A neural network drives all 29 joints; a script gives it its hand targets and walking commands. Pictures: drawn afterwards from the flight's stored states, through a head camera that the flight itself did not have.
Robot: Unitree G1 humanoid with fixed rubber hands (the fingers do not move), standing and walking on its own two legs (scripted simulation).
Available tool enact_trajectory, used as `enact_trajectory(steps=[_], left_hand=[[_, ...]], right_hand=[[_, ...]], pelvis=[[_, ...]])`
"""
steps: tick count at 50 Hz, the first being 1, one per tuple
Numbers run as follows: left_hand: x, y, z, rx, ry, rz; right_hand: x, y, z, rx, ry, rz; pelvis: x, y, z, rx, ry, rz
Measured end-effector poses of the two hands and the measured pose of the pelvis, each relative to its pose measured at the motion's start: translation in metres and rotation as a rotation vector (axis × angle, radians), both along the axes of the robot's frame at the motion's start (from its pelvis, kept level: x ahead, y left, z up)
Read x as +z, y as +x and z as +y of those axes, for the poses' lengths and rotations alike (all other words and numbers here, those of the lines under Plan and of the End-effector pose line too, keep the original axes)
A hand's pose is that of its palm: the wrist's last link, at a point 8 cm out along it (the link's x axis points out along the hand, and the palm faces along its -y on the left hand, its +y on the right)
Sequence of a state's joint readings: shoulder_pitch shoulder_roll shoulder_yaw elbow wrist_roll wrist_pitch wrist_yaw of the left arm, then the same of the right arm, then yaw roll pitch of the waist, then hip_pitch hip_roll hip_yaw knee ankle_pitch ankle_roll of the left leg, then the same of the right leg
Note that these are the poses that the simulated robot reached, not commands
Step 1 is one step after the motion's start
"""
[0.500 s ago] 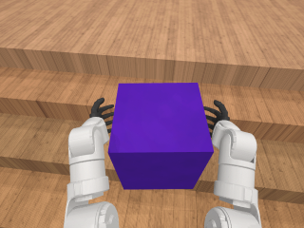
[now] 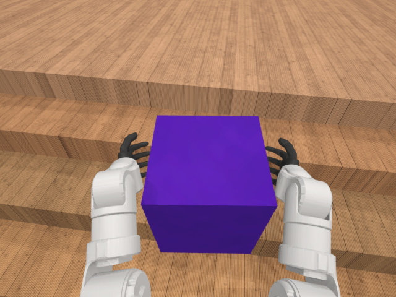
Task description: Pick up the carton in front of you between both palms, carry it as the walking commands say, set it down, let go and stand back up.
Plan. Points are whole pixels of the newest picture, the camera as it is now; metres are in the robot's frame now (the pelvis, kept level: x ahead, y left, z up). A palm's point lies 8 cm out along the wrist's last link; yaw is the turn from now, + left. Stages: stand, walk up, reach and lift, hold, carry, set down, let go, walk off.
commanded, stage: carry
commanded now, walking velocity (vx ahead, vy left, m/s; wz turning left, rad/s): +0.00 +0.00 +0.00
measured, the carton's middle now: (206, 188) +0.33 +0.00 +0.04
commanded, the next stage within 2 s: none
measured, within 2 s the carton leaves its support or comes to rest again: neither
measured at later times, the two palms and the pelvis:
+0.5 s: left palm (125, 181) +0.29 +0.16 +0.11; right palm (287, 187) +0.29 -0.15 +0.11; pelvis -0.03 +0.00 +0.00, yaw +0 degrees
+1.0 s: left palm (128, 184) +0.29 +0.15 +0.11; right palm (291, 189) +0.29 -0.16 +0.11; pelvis -0.03 -0.01 +0.00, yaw +0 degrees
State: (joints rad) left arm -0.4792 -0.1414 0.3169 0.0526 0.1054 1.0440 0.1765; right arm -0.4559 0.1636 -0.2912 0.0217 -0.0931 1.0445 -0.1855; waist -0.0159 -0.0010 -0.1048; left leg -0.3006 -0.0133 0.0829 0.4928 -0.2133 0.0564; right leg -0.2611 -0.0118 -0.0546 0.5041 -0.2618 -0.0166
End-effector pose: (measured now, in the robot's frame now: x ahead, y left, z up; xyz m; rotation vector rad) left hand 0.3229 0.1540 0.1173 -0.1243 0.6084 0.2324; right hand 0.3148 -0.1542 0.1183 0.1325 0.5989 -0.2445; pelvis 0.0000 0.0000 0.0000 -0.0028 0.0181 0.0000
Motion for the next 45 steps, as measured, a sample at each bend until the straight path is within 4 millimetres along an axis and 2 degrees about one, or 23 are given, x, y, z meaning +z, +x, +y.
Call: enact_trajectory(steps=[20,45], left_hand=[[-0.007,-0.025,0.003,0.009,-0.007,0.000],[-0.010,-0.032,-0.003,0.009,-0.003,-0.002]], right_hand=[[-0.006,-0.023,0.003,0.006,-0.001,0.001],[-0.011,-0.028,-0.003,0.009,0.000,-0.001]], pelvis=[[-0.002,-0.024,0.000,0.000,0.001,-0.001],[-0.004,-0.032,-0.006,0.000,0.003,0.006]])
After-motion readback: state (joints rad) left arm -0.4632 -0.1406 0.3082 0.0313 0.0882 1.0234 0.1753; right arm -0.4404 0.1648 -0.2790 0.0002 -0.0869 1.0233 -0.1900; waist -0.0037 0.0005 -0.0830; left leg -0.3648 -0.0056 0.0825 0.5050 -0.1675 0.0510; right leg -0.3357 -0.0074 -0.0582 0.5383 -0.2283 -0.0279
